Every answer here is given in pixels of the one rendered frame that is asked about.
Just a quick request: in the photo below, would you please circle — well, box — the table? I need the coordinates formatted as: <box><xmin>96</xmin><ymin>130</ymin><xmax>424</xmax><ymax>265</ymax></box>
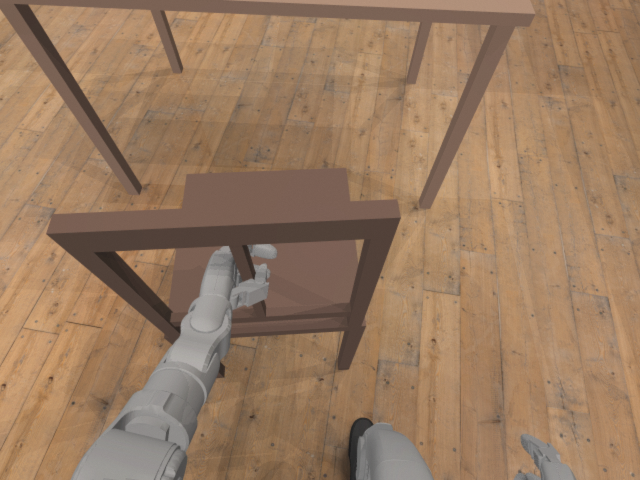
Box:
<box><xmin>0</xmin><ymin>0</ymin><xmax>536</xmax><ymax>209</ymax></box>

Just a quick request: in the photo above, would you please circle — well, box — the right robot hand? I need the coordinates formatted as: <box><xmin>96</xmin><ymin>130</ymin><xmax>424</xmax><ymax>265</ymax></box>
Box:
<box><xmin>514</xmin><ymin>434</ymin><xmax>576</xmax><ymax>480</ymax></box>

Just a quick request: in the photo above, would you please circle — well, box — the right robot foot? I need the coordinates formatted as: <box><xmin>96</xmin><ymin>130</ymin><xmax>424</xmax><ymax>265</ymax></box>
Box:
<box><xmin>348</xmin><ymin>418</ymin><xmax>373</xmax><ymax>480</ymax></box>

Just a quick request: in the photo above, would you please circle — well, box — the left robot upper arm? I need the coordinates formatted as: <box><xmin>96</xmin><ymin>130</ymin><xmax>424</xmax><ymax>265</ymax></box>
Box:
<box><xmin>77</xmin><ymin>429</ymin><xmax>187</xmax><ymax>480</ymax></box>

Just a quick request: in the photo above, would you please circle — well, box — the chair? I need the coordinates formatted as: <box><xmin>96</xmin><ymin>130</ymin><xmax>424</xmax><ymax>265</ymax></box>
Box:
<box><xmin>46</xmin><ymin>168</ymin><xmax>401</xmax><ymax>378</ymax></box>

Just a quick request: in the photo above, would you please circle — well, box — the left robot hand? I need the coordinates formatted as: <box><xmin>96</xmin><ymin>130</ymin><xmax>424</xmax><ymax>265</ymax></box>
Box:
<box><xmin>199</xmin><ymin>244</ymin><xmax>277</xmax><ymax>310</ymax></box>

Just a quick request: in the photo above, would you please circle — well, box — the robot right thigh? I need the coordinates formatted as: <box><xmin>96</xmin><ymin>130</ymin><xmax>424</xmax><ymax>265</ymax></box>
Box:
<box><xmin>357</xmin><ymin>429</ymin><xmax>434</xmax><ymax>480</ymax></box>

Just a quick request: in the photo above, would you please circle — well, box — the robot left forearm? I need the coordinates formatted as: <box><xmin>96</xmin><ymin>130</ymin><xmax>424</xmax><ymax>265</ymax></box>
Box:
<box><xmin>71</xmin><ymin>295</ymin><xmax>232</xmax><ymax>480</ymax></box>

